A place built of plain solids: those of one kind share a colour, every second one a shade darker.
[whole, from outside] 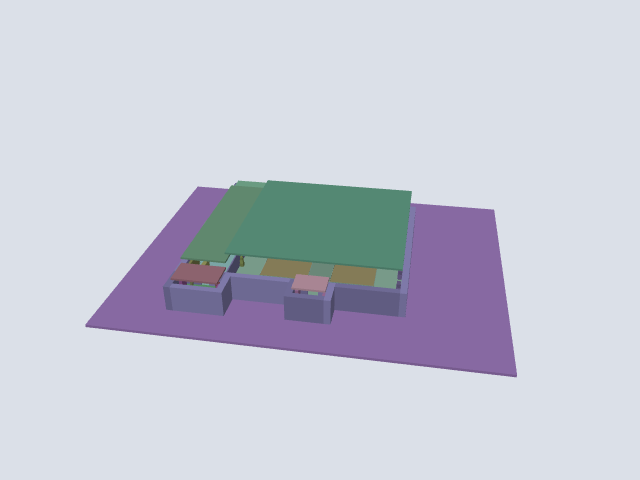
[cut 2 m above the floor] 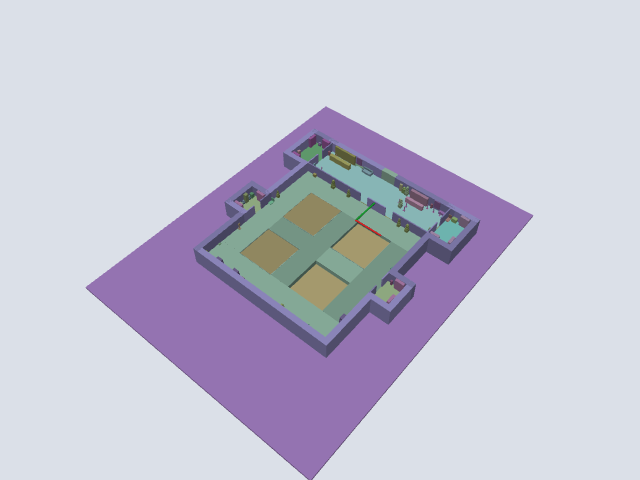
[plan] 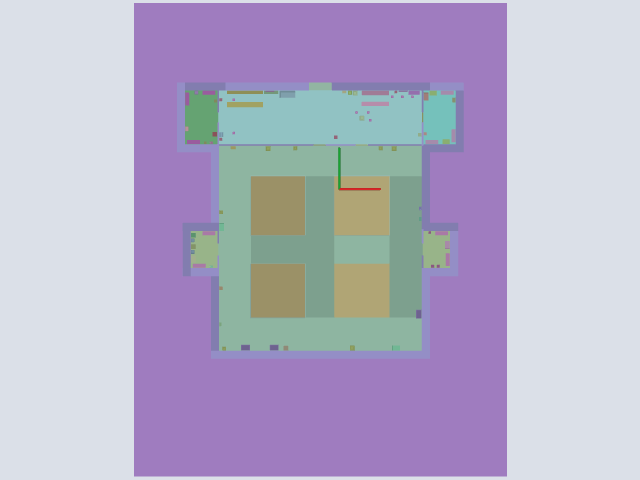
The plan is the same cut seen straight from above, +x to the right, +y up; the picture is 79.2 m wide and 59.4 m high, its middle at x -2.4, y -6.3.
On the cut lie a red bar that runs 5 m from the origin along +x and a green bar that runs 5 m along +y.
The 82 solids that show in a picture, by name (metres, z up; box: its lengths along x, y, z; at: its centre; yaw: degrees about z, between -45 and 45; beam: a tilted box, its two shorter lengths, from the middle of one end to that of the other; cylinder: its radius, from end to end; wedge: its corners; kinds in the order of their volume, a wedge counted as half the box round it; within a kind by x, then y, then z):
{
 "ground_under_all_1": {"box": [46.16, 58.58, 0.4], "at": [-2.35, -6.26, -1.63]},
 "wall_1": {"box": [1.0, 8.65, 4.09], "at": [-19.6, 8.88, 0.57]},
 "wall_2": {"box": [1.0, 6.6, 4.09], "at": [-18.9, -7.47, 0.57]},
 "wall_3": {"box": [5.2, 1.0, 4.09], "at": [-17.5, 5.05, 0.57]},
 "wall_4": {"box": [4.5, 1.0, 4.09], "at": [-17.15, -10.28, 0.57]},
 "wall_5": {"box": [4.5, 1.0, 4.09], "at": [-17.15, -4.67, 0.57]},
 "wall_6": {"box": [6.0, 1.0, 4.09], "at": [-17.1, 12.7, 0.57]},
 "wall_7": {"box": [1.0, 11.08, 4.09], "at": [-15.4, -15.46, 0.57]},
 "wall_8": {"box": [1.0, 10.58, 4.09], "at": [-15.4, 0.26, 0.57]},
 "wall_9": {"box": [0.2, 1.7, 4.09], "at": [-15.0, -9.08, 0.57]},
 "wall_10": {"box": [0.2, 1.75, 4.09], "at": [-15.0, -5.85, 0.57]},
 "wall_11": {"box": [0.2, 2.93, 4.09], "at": [-15.0, 6.81, 0.57]},
 "wall_12": {"box": [0.2, 2.93, 4.09], "at": [-15.0, 10.94, 0.57]},
 "wall_13": {"box": [12.15, 1.0, 4.09], "at": [-9.83, 12.7, 0.57]},
 "wall_14": {"box": [11.9, 0.2, 4.09], "at": [-9.15, 5.45, 0.57]},
 "wall_15": {"box": [27.1, 1.0, 4.09], "at": [-2.35, -20.5, 0.57]},
 "wall_16": {"box": [3.73, 0.2, 4.09], "at": [0.16, 5.45, 0.57]},
 "wall_17": {"box": [12.15, 1.0, 4.09], "at": [5.13, 12.7, 0.57]},
 "wall_18": {"box": [6.88, 0.2, 4.09], "at": [6.96, 5.45, 0.57]},
 "wall_19": {"box": [0.2, 1.7, 4.09], "at": [10.3, -5.87, 0.57]},
 "wall_20": {"box": [0.2, 2.93, 4.09], "at": [10.3, 6.81, 0.57]},
 "wall_21": {"box": [0.2, 2.93, 4.09], "at": [10.3, 10.94, 0.57]},
 "wall_22": {"box": [1.0, 11.08, 4.09], "at": [10.7, -15.46, 0.57]},
 "wall_23": {"box": [1.0, 10.58, 4.09], "at": [10.7, 0.26, 0.57]},
 "wall_24": {"box": [6.0, 1.0, 4.09], "at": [12.4, 12.7, 0.57]},
 "wall_25": {"box": [4.5, 1.0, 4.09], "at": [12.45, -10.28, 0.57]},
 "wall_26": {"box": [4.5, 1.0, 4.09], "at": [12.45, -4.67, 0.57]},
 "wall_27": {"box": [5.2, 1.0, 4.09], "at": [12.8, 5.05, 0.57]},
 "wall_28": {"box": [1.0, 6.6, 4.09], "at": [14.2, -7.47, 0.57]},
 "wall_29": {"box": [1.0, 8.65, 4.09], "at": [14.9, 8.88, 0.57]},
 "floor_gang_1": {"box": [4.05, 17.5, 1.48], "at": [-12.97, -7.15, -0.74]},
 "floor_gang_2": {"box": [6.7, 3.55, 1.48], "at": [-7.6, -7.47, -0.74]},
 "floor_gang_3": {"box": [3.6, 17.5, 1.48], "at": [-2.45, -7.15, -0.74]},
 "floor_gang_4": {"box": [25.3, 4.2, 1.48], "at": [-2.35, -18.0, -0.74]},
 "floor_gang_5": {"box": [25.3, 3.85, 1.48], "at": [-2.35, 3.52, -0.74]},
 "floor_gang_6": {"box": [6.85, 3.55, 1.48], "at": [2.77, -7.47, -0.74]},
 "floor_gang_7": {"box": [4.1, 17.5, 1.48], "at": [8.25, -7.15, -0.74]},
 "floor_foyer_1": {"box": [25.3, 6.85, 1.48], "at": [-2.35, 8.88, -0.74]},
 "step_tier_1": {"box": [6.7, 6.65, 1.38], "at": [-7.6, -12.57, -0.79]},
 "step_tier_2": {"box": [6.7, 7.3, 1.48], "at": [-7.6, -2.05, -0.74]},
 "step_tier_3": {"box": [6.85, 6.65, 0.6], "at": [2.77, -12.57, -1.18]},
 "step_tier_4": {"box": [6.85, 7.3, 0.85], "at": [2.77, -2.05, -1.05]},
 "ceil_hall_1": {"box": [25.3, 25.55, 0.3], "at": [-2.35, -7.33, 5.9]},
 "ceil_foyer_1": {"box": [25.3, 6.85, 0.3], "at": [-2.35, 8.88, 4.35]},
 "floor_side_1": {"box": [3.5, 4.8, 1.48], "at": [-16.75, -7.47, -0.74]},
 "floor_side_2": {"box": [3.5, 4.8, 1.48], "at": [12.05, -7.47, -0.74]},
 "floor_cloaks_1": {"box": [4.2, 6.85, 1.48], "at": [12.4, 8.88, -0.74]},
 "floor_store_1": {"box": [4.2, 6.85, 1.48], "at": [-17.1, 8.88, -0.74]},
 "door_leaf_1": {"box": [2.8, 0.97, 4.75], "at": [-2.35, 12.71, 0.9]},
 "ceil_cloaks_1": {"box": [4.2, 6.85, 0.3], "at": [12.4, 8.88, 3.4]},
 "ceil_store_1": {"box": [4.2, 6.85, 0.3], "at": [-17.1, 8.88, 3.4]},
 "bar_foyer_1": {"box": [4.45, 0.65, 1.1], "at": [-11.68, 10.45, 0.55]},
 "bar_foyer_2": {"box": [4.45, 0.4, 2.1], "at": [-11.68, 11.97, 1.05]},
 "shelves_side_1": {"box": [1.6, 0.5, 2.0], "at": [-17.35, -9.49, 1.0]},
 "shelves_side_2": {"box": [1.6, 0.5, 2.0], "at": [-16.15, -5.46, 1.0]},
 "shelves_side_3": {"box": [1.6, 0.5, 2.0], "at": [12.65, -5.46, 1.0]},
 "shelves_side_4": {"box": [0.5, 1.6, 2.0], "at": [13.42, -8.72, 1.0]},
 "cloakroom_foyer_1": {"box": [3.4, 0.55, 1.0], "at": [4.45, 10.54, 0.5]},
 "cloakroom_foyer_2": {"box": [3.4, 0.55, 1.75], "at": [4.45, 11.89, 0.87]},
 "ceil_side_1": {"box": [3.5, 4.8, 0.3], "at": [-16.75, -7.47, 3.4]},
 "shelves_cloaks_1": {"box": [1.6, 0.5, 2.0], "at": [11.45, 5.83, 1.0]},
 "shelves_cloaks_2": {"box": [1.6, 0.5, 2.0], "at": [13.35, 11.92, 1.0]},
 "shelves_cloaks_3": {"box": [0.5, 1.6, 2.0], "at": [14.12, 6.6, 1.0]},
 "shelves_store_1": {"box": [0.5, 1.6, 2.0], "at": [-18.82, 11.15, 1.0]},
 "shelves_store_2": {"box": [1.6, 0.5, 2.0], "at": [-18.05, 5.83, 1.0]},
 "shelves_store_3": {"box": [1.6, 0.5, 2.0], "at": [-16.15, 11.92, 1.0]},
 "cart_1": {"box": [0.98, 0.58, 0.58], "at": [-8.07, -19.61, 1.21]},
 "cart_2": {"box": [0.58, 0.98, 0.58], "at": [9.81, -15.48, 1.21]},
 "fridge_side_1": {"box": [0.6, 0.6, 1.8], "at": [-18.07, -7.12, 0.9]},
 "sofa_foyer_1": {"box": [1.97, 0.86, 0.33], "at": [-6.43, 11.74, 0.27]},
 "hamper_cloaks_1": {"box": [0.9, 0.6, 0.72], "at": [13.2, 5.88, 0.36]},
 "bench_foyer_1": {"box": [1.4, 0.5, 0.46], "at": [9.25, 11.92, 0.22]},
 "kerb_1": {"box": [0.1, 6.65, 0.07], "at": [-11.0, -12.57, 0.03]},
 "kerb_2": {"box": [6.87, 0.05, 0.06], "at": [-7.62, -9.22, 0.02]},
 "kerb_3": {"box": [6.81, 0.1, 0.06], "at": [-7.59, -5.75, 0.02]},
 "kerb_4": {"box": [6.81, 0.09, 0.045], "at": [-7.59, 1.65, 0.02]},
 "kerb_5": {"box": [0.06, 7.3, 0.07], "at": [-4.22, -2.05, 0.03]},
 "kerb_6": {"box": [0.07, 6.65, 0.035], "at": [-4.21, -12.57, 0.01]},
 "kerb_7": {"box": [6.96, 0.09, 0.06], "at": [2.77, -5.75, 0.02]},
 "kerb_8": {"box": [6.96, 0.1, 0.07], "at": [2.77, 1.65, 0.03]},
 "poster_case_foyer_1": {"box": [1.1, 0.14, 1.6], "at": [7.9, 12.1, 1.3]},
 "trolley_cloaks_1": {"box": [0.6, 1.0, 0.06], "at": [10.73, 11.45, 0.2]}
}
